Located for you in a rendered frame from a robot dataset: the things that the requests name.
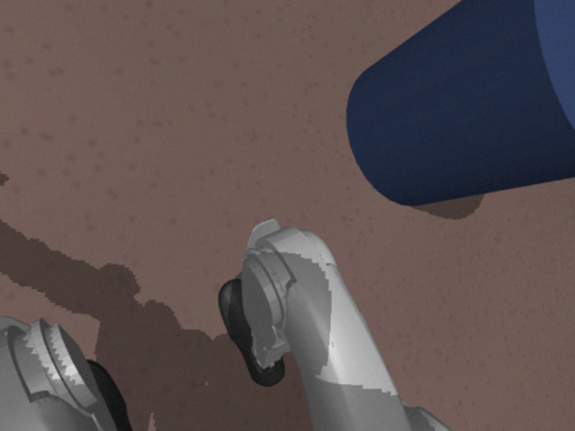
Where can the right robot foot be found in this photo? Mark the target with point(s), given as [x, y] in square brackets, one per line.
[230, 304]

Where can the left robot foot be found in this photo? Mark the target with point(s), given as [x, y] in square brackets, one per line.
[112, 397]

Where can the right robot hand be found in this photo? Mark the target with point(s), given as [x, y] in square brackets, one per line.
[422, 420]

